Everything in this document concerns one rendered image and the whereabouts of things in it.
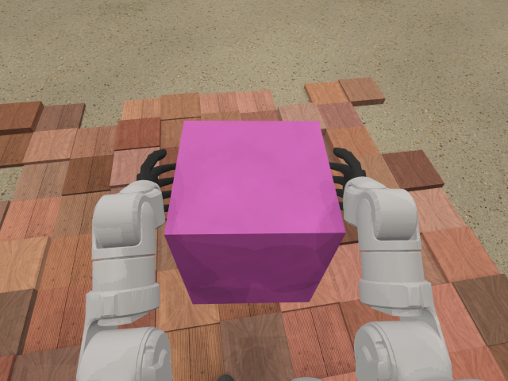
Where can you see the left robot hand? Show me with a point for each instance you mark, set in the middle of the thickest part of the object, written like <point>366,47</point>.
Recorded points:
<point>151,173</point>

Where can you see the robot right upper arm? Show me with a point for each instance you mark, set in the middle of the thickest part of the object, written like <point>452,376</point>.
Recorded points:
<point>401,351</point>

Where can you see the right robot forearm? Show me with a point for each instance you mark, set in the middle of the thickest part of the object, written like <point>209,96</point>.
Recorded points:
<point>393,278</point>

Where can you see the robot left upper arm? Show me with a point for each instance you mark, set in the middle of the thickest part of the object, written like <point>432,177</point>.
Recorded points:
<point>136,354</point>

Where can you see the right robot hand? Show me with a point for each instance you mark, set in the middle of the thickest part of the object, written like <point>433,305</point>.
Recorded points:
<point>351,170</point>

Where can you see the left robot forearm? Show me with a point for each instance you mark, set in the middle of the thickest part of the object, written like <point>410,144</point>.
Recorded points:
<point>123,280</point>

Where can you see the carton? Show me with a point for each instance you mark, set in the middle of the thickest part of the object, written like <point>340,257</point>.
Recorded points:
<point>254,215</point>

